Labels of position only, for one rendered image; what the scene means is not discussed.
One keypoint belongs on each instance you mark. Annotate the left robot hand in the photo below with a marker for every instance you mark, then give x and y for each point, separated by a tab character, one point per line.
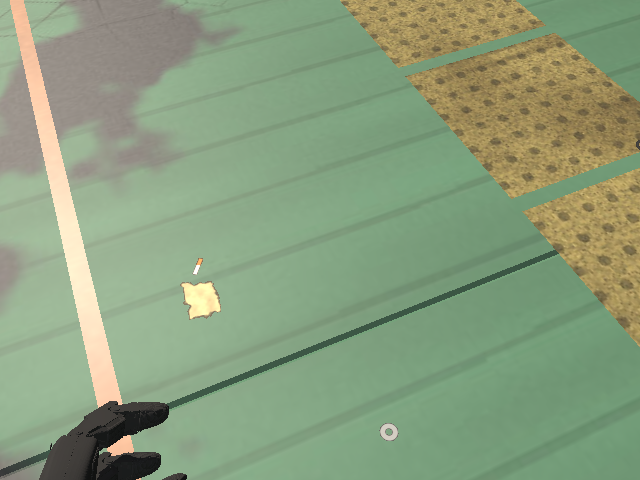
76	456

